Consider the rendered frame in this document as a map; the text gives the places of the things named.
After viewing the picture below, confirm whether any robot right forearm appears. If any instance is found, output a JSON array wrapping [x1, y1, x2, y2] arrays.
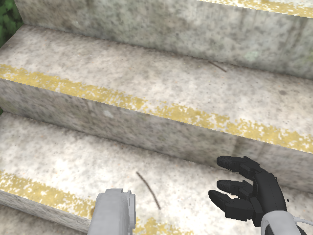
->
[[260, 211, 307, 235]]

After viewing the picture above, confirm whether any right robot hand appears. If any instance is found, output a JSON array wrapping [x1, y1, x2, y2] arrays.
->
[[208, 156, 289, 227]]

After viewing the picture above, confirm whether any left robot thigh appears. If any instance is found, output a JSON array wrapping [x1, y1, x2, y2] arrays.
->
[[87, 188, 136, 235]]

